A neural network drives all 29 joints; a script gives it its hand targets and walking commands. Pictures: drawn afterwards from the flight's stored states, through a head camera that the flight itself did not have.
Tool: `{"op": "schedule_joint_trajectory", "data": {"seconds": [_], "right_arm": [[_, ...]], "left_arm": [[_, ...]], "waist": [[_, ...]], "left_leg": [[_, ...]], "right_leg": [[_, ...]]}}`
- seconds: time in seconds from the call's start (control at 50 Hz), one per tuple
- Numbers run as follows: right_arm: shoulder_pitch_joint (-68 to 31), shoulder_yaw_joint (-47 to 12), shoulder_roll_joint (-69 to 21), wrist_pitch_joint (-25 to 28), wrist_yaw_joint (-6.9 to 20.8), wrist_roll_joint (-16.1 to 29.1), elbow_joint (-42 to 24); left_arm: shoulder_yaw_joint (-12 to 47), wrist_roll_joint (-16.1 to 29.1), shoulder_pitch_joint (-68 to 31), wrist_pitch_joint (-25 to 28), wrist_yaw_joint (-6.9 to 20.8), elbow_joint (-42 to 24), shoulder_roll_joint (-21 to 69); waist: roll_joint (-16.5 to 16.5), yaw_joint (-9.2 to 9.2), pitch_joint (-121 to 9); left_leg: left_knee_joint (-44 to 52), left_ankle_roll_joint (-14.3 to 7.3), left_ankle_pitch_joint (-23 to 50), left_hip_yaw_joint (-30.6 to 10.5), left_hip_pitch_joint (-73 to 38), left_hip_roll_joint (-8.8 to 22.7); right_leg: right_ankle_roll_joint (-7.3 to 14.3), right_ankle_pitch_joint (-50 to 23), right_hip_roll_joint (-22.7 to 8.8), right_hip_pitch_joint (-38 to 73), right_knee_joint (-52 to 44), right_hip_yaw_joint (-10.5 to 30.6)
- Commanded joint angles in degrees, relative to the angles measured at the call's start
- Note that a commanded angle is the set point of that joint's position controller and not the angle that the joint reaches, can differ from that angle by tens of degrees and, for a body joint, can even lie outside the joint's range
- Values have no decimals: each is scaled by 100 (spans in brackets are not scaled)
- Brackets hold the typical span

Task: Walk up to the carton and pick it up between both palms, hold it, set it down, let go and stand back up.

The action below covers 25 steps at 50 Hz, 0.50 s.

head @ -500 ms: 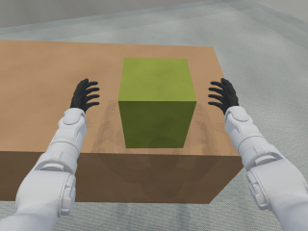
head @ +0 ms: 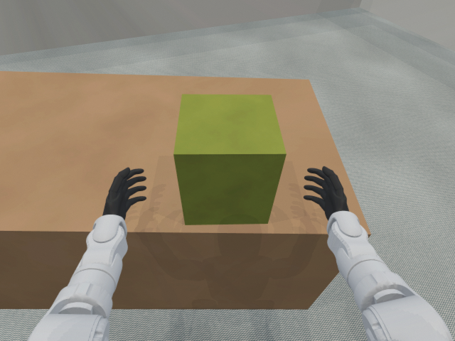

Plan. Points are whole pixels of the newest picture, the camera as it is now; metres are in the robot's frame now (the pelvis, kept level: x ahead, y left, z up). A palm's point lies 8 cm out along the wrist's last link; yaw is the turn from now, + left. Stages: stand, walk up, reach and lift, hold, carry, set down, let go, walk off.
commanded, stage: set down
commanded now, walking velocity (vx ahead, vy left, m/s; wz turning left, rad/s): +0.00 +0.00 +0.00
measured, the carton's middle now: (226, 161) +0.51 +0.02 -0.01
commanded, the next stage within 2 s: let go in 1.46 s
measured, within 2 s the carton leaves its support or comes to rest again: neither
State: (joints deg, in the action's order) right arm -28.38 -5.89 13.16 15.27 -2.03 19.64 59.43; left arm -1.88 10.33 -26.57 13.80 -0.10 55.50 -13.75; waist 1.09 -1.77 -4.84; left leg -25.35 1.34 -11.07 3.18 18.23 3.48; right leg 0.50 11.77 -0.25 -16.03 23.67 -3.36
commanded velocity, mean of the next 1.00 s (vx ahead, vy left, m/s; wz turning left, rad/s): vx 0.00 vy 0.00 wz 0.00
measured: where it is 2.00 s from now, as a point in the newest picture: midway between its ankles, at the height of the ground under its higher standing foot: outside the picture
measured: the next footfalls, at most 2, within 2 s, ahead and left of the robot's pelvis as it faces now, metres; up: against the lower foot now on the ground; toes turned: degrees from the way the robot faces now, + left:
none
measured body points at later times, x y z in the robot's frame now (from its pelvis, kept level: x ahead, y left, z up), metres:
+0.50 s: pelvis +0.01 +0.00 +0.00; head +0.01 +0.01 +0.45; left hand +0.29 +0.23 -0.02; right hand +0.30 -0.20 -0.02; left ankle +0.02 +0.13 -0.74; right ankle +0.00 -0.11 -0.74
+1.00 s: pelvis +0.02 +0.00 +0.01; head +0.01 +0.01 +0.45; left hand +0.23 +0.23 -0.05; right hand +0.24 -0.20 -0.05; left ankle +0.02 +0.13 -0.74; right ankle +0.00 -0.11 -0.74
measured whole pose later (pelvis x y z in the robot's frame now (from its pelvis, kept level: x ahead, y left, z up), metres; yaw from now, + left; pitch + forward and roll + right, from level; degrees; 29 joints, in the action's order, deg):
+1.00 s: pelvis +0.02 +0.00 +0.01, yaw -1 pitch -5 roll +0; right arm 4.4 -0.8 9.3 14.2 -0.5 6.1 40.9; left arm -0.9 3.0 6.1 3.0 0.0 32.3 -10.9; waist 0.6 -1.9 2.3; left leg -19.9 1.2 -12.0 4.5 3.2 2.8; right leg 0.1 12.6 -0.6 -1.8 19.0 -2.1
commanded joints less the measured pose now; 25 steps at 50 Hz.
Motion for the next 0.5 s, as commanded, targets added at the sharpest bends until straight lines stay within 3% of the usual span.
{"op": "schedule_joint_trajectory", "data": {"seconds": [0.0, 0.1, 0.12, 0.18, 0.24, 0.36, 0.42, 0.48], "right_arm": [[-1468, 294, 639, 278, 21, -116, -634], [-833, 301, 512, 553, 60, -178, -715], [-653, 192, 434, 614, 65, -165, -838], [-603, 133, 420, 760, 45, -191, -820], [-33, 99, 319, 929, 81, -189, -672], [260, 341, 327, 1072, 186, -426, -845], [483, 275, 236, 1042, 178, -497, -916], [863, 264, 249, 1015, 125, -564, -870]], "left_arm": [[4, 71, -1581, 319, -38, -747, -531], [-4, 29, -855, 555, -92, -858, -459], [-58, -5, -566, 602, -78, -855, -439], [-171, -87, -491, 667, -28, -798, -545], [-182, -178, 57, 731, 18, -896, -374], [38, -125, 255, 736, -85, -1283, -343], [33, -123, 544, 706, -59, -1230, -368], [-24, -198, 871, 581, -27, -1397, -401]], "waist": [[-249, 111, -1398], [-199, 98, -1439], [-156, -9, -1450], [42, 0, -1318], [-170, -42, -982], [-239, 36, -734], [-42, 95, -603], [-117, 139, -641]], "left_leg": [[-105, 87, 1247, -168, -1228, -340], [-191, 101, 1414, -202, -1322, -357], [-229, 87, 1561, -173, -1278, -390], [-231, 48, 1465, -161, -1081, -425], [-232, 63, 1583, -191, -1309, -399], [-208, 119, 1234, -168, -1397, -355], [-184, 57, 1123, -177, -1333, -391], [-148, 87, 1293, -184, -1485, -419]], "right_leg": [[40, 26, 197, -413, -433, 220], [46, -200, 175, -192, -324, 264], [35, -418, 177, -34, -285, 299], [-13, -583, 147, 121, -237, 350], [42, -475, 146, 27, -260, 354], [102, 105, 180, -252, -293, 261], [71, -73, 109, -76, -339, 344], [58, -308, 118, 130, -359, 367]]}}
